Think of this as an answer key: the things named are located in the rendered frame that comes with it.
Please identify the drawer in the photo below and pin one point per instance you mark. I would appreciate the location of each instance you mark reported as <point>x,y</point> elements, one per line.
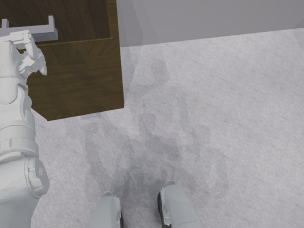
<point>74,20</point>

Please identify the handle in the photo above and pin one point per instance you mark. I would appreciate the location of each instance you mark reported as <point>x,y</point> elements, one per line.
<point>39,33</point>

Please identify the robot left forearm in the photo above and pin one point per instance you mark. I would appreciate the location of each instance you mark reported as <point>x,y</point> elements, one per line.
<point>17,122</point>

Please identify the robot left upper arm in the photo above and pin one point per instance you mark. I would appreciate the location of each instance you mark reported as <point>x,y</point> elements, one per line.
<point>22,183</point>

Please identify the right robot foot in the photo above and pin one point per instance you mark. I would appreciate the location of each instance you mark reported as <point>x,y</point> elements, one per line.
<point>159,202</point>

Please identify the robot left hand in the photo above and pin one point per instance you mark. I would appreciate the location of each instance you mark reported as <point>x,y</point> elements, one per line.
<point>16,65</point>

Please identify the robot right shin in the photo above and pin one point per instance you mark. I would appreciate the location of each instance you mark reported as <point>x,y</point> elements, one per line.
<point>166,215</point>

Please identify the cabinet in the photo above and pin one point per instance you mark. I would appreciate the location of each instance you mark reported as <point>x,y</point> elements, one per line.
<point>83,77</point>

